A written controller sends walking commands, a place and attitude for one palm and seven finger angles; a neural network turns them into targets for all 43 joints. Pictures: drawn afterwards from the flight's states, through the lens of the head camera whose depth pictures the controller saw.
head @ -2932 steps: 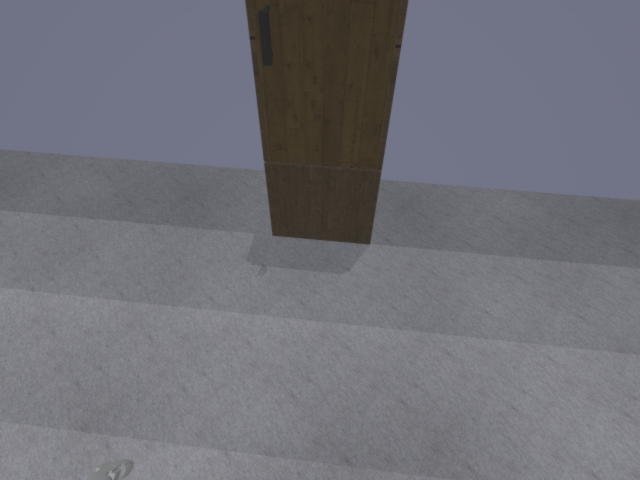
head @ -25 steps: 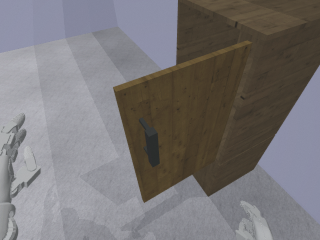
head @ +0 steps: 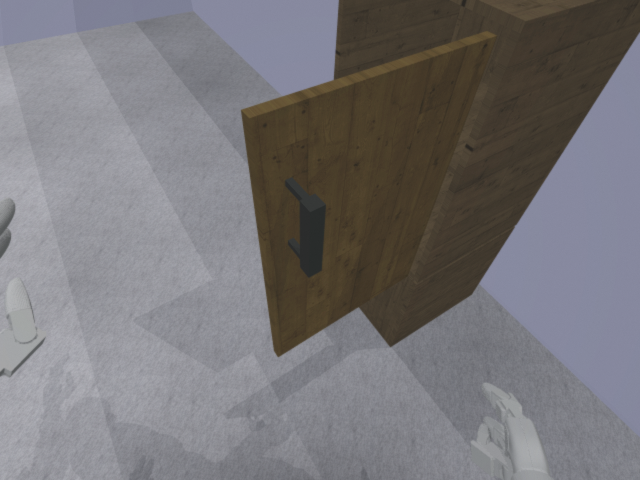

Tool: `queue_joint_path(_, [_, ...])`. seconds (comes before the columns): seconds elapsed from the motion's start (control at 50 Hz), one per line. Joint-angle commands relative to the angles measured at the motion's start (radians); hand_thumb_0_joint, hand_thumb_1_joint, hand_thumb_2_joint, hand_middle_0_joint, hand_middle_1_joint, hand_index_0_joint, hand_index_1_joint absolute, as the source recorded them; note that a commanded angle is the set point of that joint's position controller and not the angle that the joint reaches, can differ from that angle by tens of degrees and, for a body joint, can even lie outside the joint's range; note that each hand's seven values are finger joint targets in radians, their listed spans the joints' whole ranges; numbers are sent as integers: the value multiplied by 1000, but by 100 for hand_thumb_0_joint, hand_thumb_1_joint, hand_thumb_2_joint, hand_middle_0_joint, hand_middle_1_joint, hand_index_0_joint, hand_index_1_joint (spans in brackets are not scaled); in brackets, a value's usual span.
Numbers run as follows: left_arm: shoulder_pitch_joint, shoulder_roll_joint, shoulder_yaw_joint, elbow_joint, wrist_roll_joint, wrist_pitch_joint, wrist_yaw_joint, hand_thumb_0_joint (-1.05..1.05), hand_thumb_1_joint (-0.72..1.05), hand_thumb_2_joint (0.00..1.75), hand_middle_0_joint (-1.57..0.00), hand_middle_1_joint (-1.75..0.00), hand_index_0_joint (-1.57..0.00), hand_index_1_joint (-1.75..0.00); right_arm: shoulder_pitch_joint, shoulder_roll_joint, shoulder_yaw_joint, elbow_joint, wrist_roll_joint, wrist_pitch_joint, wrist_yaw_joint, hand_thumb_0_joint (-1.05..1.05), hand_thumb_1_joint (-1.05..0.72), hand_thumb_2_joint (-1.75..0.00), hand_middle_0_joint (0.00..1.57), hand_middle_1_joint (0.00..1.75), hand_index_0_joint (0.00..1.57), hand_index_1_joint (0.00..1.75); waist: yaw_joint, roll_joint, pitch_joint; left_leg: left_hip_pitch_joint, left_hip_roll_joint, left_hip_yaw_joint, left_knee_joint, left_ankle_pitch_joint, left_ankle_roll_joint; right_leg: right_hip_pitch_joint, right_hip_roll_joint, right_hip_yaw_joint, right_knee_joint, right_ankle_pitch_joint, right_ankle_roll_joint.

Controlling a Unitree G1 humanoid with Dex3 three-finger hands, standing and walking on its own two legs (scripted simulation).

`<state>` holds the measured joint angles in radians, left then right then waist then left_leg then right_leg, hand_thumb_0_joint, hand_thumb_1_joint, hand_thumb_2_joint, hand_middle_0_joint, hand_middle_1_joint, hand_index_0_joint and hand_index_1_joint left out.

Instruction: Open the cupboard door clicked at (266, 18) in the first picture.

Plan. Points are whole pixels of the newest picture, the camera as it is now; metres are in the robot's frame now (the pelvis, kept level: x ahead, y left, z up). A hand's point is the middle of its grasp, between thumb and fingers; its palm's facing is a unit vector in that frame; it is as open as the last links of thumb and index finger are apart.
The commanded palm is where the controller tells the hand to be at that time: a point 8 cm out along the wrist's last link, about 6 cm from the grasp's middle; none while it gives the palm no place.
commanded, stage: step back with the hand held close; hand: left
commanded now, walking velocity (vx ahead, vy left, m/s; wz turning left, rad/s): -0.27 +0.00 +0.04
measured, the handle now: (302, 228) +0.41 +0.06 +0.09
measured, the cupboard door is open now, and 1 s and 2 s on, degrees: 92 92 92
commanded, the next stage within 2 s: stop stepping back and stand still in 0.60 s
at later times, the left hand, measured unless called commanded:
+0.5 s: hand out of the picture +0.10 +0.27 +0.17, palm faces +0.47 -0.75 -0.46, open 7.4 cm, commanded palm +0.05 +0.30 +0.18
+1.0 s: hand out of the picture -0.01 +0.23 +0.16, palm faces +0.35 -0.76 -0.55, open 7.4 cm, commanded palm -0.05 +0.26 +0.18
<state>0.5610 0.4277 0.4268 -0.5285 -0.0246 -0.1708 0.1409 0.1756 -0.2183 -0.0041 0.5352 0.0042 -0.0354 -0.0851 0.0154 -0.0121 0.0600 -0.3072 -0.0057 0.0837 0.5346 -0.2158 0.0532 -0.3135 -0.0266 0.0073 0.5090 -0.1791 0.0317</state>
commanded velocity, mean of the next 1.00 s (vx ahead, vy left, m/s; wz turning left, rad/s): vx -0.17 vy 0.02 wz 0.02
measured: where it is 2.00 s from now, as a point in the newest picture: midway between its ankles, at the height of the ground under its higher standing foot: outside the picture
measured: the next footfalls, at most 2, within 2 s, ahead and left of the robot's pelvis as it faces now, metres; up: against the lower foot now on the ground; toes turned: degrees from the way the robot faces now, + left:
right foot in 0.54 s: -0.18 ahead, -0.13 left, +0.00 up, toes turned -1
left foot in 0.68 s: -0.03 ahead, +0.08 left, +0.00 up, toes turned -2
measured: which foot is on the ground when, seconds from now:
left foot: down 0.00-0.54, up 0.56-0.66, down 0.68-0.94, up 0.96-1.00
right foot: down 0.00-0.26, up 0.28-0.52, down 0.54-0.68, up 0.70-0.92, down 0.94-1.00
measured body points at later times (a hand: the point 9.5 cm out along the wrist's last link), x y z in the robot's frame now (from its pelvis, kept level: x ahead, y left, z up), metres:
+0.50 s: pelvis -0.09 +0.00 +0.00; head -0.07 +0.02 +0.45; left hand +0.07 +0.31 +0.20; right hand +0.08 -0.22 -0.08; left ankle +0.05 +0.09 -0.73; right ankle -0.20 -0.12 -0.71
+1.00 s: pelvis -0.20 -0.03 +0.00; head -0.20 -0.03 +0.45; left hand -0.04 +0.27 +0.19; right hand -0.05 -0.28 -0.08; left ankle -0.10 +0.08 -0.71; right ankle -0.19 -0.11 -0.73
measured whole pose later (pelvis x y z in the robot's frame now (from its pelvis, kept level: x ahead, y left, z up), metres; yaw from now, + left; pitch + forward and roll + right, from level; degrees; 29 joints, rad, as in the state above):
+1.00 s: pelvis -0.20 -0.03 +0.00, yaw -2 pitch -1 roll +1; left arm 0.65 0.46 0.42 -0.53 -0.04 -0.14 0.15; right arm 0.23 -0.21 0.00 0.63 -0.02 -0.10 -0.08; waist 0.00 -0.03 0.02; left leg -0.47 -0.03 0.00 0.69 -0.31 0.00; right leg -0.25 0.01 -0.05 0.51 -0.25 -0.05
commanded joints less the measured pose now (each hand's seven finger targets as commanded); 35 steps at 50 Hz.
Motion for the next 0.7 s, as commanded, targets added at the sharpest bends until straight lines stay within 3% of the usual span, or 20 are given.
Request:
queue_joint_path(0.0, [-51, 139, 112, -162, 16, -76, 26, 0, 90, 90, -20, -30, -20, -30, -67, -144, -53, -145, 1, -67, -7, 0, -90, -90, 20, 30, 20, 30, -14, 63, -91, -277, 134, -164, -198, -350, 27, 200, -12, 83, 16, -10, -32])
queue_joint_path(0.12, [-103, 155, 100, -194, 17, -102, 44, 0, 90, 90, -20, -30, -20, -30, -36, -128, -47, -109, -5, -92, -5, 0, -90, -90, 20, 30, 20, 30, -28, -62, -92, -11, 38, -119, 76, -279, -21, -168, -125, 177, -205, -324, -99])
queue_joint_path(0.16, [-95, 169, 110, -219, 13, -111, 55, 0, 90, 90, -20, -30, -20, -30, -39, -122, -40, -99, -10, -99, -10, 0, -90, -90, 20, 30, 20, 30, -29, -14, -113, 34, 51, -142, 49, -254, -19, -197, -122, 141, -166, -288, -96])
queue_joint_path(0.18, [-97, 164, 108, -232, 12, -112, 57, 0, 90, 90, -20, -30, -20, -30, -42, -130, -40, -105, -9, -101, -12, 0, -90, -90, 20, 30, 20, 30, -29, 29, -105, -18, 77, -184, -29, -296, -11, -163, -84, 109, -115, -283, -75])
queue_joint_path(0.2, [-97, 169, 121, -247, 13, -117, 58, 0, 90, 90, -20, -30, -20, -30, -49, -139, -40, -113, -11, -106, -17, 0, -90, -90, 20, 30, 20, 30, -25, 115, -104, -123, 126, -252, -154, -370, 7, -71, -30, 66, -21, -269, -46])
queue_joint_path(0.24, [-95, 193, 173, -255, 33, -127, 60, 0, 90, 90, -20, -30, -20, -30, -78, -149, -48, -117, -18, -120, -25, 0, -90, -90, 20, 30, 20, 30, -4, 347, -129, -419, 311, -472, -451, -593, 85, 229, 95, -16, 408, -161, -2])
queue_joint_path(0.28, [-97, 203, 183, -260, 28, -130, 60, 0, 90, 90, -20, -30, -20, -30, -52, -119, -59, -100, -25, -135, -14, 0, -90, -90, 20, 30, 20, 30, -9, 207, -170, -299, 333, -443, -412, -387, 110, 139, 89, 33, 553, -258, -21])
queue_joint_path(0.32, [-15, 175, 173, -194, 11, -120, 54, 0, 90, 90, -20, -30, -20, -30, -57, -119, -67, -87, -14, -147, 0, 0, -90, -90, 20, 30, 20, 30, -1, 152, -168, -212, 300, -366, -359, -312, 106, 95, 85, 17, 495, -291, -27])
queue_joint_path(0.42, [-36, 121, 67, -200, -21, -87, 40, 0, 90, 90, -20, -30, -20, -30, -73, -119, -46, -43, -17, -152, 22, 0, -90, -90, 20, 30, 20, 30, -8, 241, -151, -49, 230, -263, -395, -220, 16, 114, 100, -51, 92, -337, -55])
queue_joint_path(0.46, [-83, 136, 58, -210, -27, -94, 31, 0, 90, 90, -20, -30, -20, -30, -74, -119, -44, -26, -19, -147, 24, 0, -90, -90, 20, 30, 20, 30, -7, 204, -149, 20, 183, -204, -308, -94, -28, 122, 62, -24, -176, -210, -76])
queue_joint_path(0.48, [-100, 157, 59, -211, -26, -102, 24, 0, 90, 90, -20, -30, -20, -30, -56, -110, -45, -18, -15, -138, 27, 0, -90, -90, 20, 30, 20, 30, -15, 96, -182, 103, 136, -151, -175, -15, -56, 64, -23, 69, -266, -135, -111])
queue_joint_path(0.5, [-122, 204, 79, -221, -28, -106, 24, 0, 90, 90, -20, -30, -20, -30, -64, -97, -40, -18, -11, -128, 23, 0, -90, -90, 20, 30, 20, 30, -17, -81, -198, 171, 75, -101, 33, -1, -74, -58, -167, 232, -312, -38, -151])
queue_joint_path(0.52, [-154, 247, 112, -234, -30, -114, 27, 0, 90, 90, -20, -30, -20, -30, -100, -89, -31, -24, -11, -128, 14, 0, -90, -90, 20, 30, 20, 30, 4, -156, -175, 138, 25, -75, 232, -85, -81, -123, -268, 261, -321, 127, -178])
queue_joint_path(0.54, [-169, 288, 154, -240, -24, -134, 32, 0, 90, 90, -20, -30, -20, -30, -117, -78, -20, -19, -25, -138, 6, 0, -90, -90, 20, 30, 20, 30, 15, -117, -186, 69, 6, -75, 345, -171, -83, -92, -300, 221, -264, 348, -206])
queue_joint_path(0.58, [-150, 272, 158, -253, -13, -113, 15, 0, 90, 90, -20, -30, -20, -30, -120, -84, -25, -56, 2, -141, -8, 0, -90, -90, 20, 30, 20, 30, 10, -237, -238, -69, -10, -66, 216, -139, -67, 198, -204, 90, -74, 821, -143])
queue_joint_path(0.6, [-123, 260, 157, -259, -15, -93, 8, 0, 90, 90, -20, -30, -20, -30, -129, -83, -12, -69, 3, -130, -20, 0, -90, -90, 20, 30, 20, 30, -6, -165, -234, -25, -20, -41, 74, 8, -68, 221, -156, 48, 20, 902, -106])
queue_joint_path(0.62, [-107, 256, 155, -274, -27, -84, 2, 0, 90, 90, -20, -30, -20, -30, -134, -99, -5, -66, 1, -122, -30, 0, -90, -90, 20, 30, 20, 30, -15, -5, -242, 116, -13, -51, -57, 361, -55, 151, -68, -22, 140, 826, -42])
queue_joint_path(0.64, [-72, 260, 161, -277, -37, -73, 0, 0, 90, 90, -20, -30, -20, -30, -150, -125, -14, -61, -1, -121, -31, 0, -90, -90, 20, 30, 20, 30, 0, 233, -267, 302, 124, -222, -130, 886, 2, -26, 29, -65, 266, 345, 11])
queue_joint_path(0.66, [-66, 245, 144, -282, -33, -83, -1, 0, 90, 90, -20, -30, -20, -30, -109, -114, -18, -54, -16, -142, -12, 0, -90, -90, 20, 30, 20, 30, 9, 359, -319, 415, 279, -365, -159, 1257, 57, -118, 92, 8, 410, -326, -13])
queue_joint_path(0.68, [-63, 206, 123, -224, -29, -100, -10, 0, 90, 90, -20, -30, -20, -30, -51, -112, -32, -18, -19, -158, 14, 0, -90, -90, 20, 30, 20, 30, 8, 256, -304, 355, 308, -335, -182, 1114, 60, -68, 101, 88, 502, -474, -41])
